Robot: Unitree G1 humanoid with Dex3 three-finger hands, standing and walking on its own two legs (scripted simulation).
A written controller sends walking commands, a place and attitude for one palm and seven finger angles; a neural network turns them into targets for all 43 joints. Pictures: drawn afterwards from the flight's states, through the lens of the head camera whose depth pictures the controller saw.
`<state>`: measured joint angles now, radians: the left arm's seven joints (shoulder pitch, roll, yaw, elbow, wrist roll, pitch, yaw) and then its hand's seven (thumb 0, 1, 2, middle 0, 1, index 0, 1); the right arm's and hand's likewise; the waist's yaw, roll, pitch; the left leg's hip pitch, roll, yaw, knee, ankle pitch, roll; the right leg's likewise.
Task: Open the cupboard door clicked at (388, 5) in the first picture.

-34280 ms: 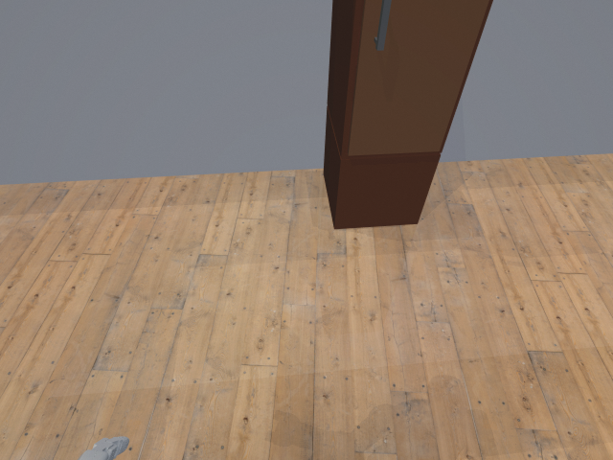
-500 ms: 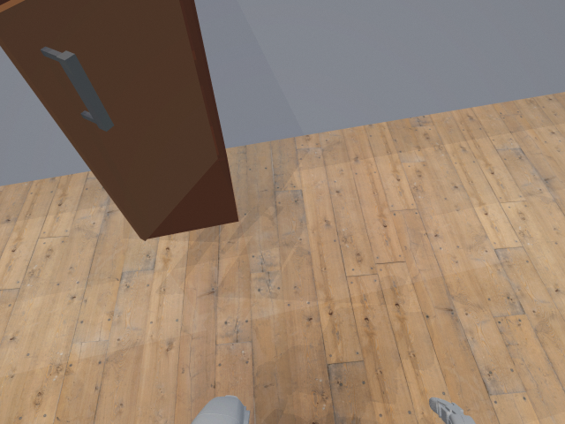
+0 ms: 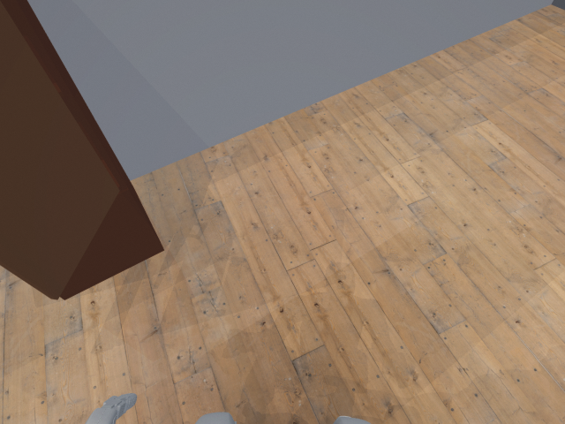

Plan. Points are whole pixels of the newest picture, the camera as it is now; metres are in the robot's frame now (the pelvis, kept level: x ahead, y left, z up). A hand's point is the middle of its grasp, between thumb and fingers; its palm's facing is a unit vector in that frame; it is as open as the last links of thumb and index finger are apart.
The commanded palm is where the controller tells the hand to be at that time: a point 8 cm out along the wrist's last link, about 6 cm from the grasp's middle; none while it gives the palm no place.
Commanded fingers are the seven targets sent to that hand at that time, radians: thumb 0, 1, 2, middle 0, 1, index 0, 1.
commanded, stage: walk to a spot facing it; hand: left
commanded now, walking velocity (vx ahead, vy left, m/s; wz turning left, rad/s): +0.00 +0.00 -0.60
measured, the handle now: out of the picture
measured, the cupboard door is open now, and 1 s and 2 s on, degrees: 48 48 48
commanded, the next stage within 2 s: turn to face it in 1.58 s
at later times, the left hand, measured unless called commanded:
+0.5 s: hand (225, 338) +0.26 +0.12 -0.13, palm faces -0.37 -0.91 -0.19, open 7.4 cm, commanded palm none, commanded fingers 0.00 0.90 0.90 -0.20 -0.30 -0.20 -0.30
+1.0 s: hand (269, 292) +0.36 +0.05 -0.17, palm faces -0.49 -0.86 -0.16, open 7.4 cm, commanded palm none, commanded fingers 0.00 0.90 0.90 -0.20 -0.30 -0.20 -0.30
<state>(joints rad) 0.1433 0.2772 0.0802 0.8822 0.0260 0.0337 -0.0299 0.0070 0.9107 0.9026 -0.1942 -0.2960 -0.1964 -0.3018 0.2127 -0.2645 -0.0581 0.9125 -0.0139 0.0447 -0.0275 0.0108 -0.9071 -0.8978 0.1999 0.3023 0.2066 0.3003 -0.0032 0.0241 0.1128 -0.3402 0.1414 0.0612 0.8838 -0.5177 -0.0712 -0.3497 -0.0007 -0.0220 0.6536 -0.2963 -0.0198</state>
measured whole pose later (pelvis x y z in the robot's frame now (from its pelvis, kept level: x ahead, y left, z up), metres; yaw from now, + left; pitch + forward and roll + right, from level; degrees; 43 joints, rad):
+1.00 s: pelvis +0.25 -0.11 +0.01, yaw -32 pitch +1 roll -1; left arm 0.28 0.23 0.07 1.04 0.03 0.00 -0.04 0.01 0.91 0.90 -0.20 -0.30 -0.20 -0.30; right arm 0.19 -0.17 -0.03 0.90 -0.04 -0.08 0.00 0.01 -0.91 -0.90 0.20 0.30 0.20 0.30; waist 0.00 -0.05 0.04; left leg -0.35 0.09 0.12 0.59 -0.26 0.00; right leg -0.38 0.01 -0.01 1.11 -0.43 -0.02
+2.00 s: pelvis +0.56 -0.38 +0.02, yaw -29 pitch +0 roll -2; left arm 0.15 0.18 0.06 0.97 0.02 0.01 0.00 0.01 0.91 0.90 -0.19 -0.30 -0.20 -0.30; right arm 0.27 -0.18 -0.04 1.04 -0.03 0.00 -0.02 0.00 -0.93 -0.90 0.20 0.30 0.21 0.30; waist -0.02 0.00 0.06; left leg -0.29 0.02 -0.01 0.50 -0.22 0.01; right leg -0.43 -0.06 -0.05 0.77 -0.34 0.07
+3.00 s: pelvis +0.62 -0.46 +0.02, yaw +8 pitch +1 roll +1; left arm 0.21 0.20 0.04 0.88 0.03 0.01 0.01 0.01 0.91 0.90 -0.20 -0.30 -0.20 -0.30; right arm 0.15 -0.23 -0.07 0.91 -0.01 0.06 0.03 0.01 -0.91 -0.90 0.19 0.30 0.20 0.30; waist -0.02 -0.05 0.11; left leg -0.38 0.02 0.08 0.77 -0.42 -0.06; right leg -0.24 -0.15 -0.18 0.55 -0.31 0.04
